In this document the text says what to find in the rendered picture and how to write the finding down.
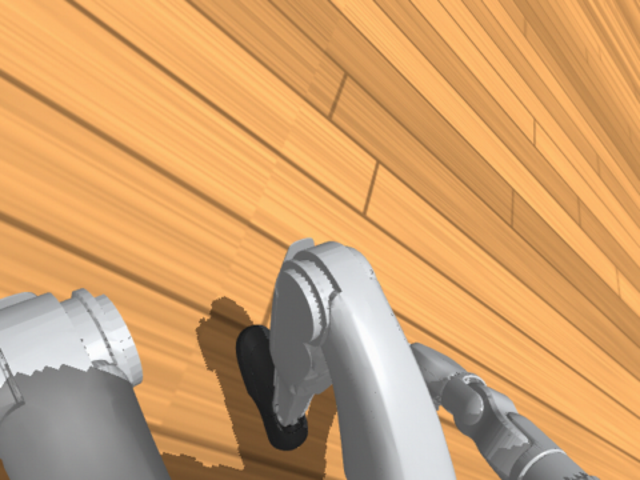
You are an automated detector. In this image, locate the right robot foot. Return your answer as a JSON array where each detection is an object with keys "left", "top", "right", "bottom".
[{"left": 236, "top": 325, "right": 308, "bottom": 451}]

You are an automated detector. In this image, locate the right robot arm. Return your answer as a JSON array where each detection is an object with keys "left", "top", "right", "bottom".
[{"left": 441, "top": 372, "right": 600, "bottom": 480}]

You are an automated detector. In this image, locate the right robot hand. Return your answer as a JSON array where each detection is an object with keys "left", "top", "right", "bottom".
[{"left": 409, "top": 342, "right": 467, "bottom": 411}]

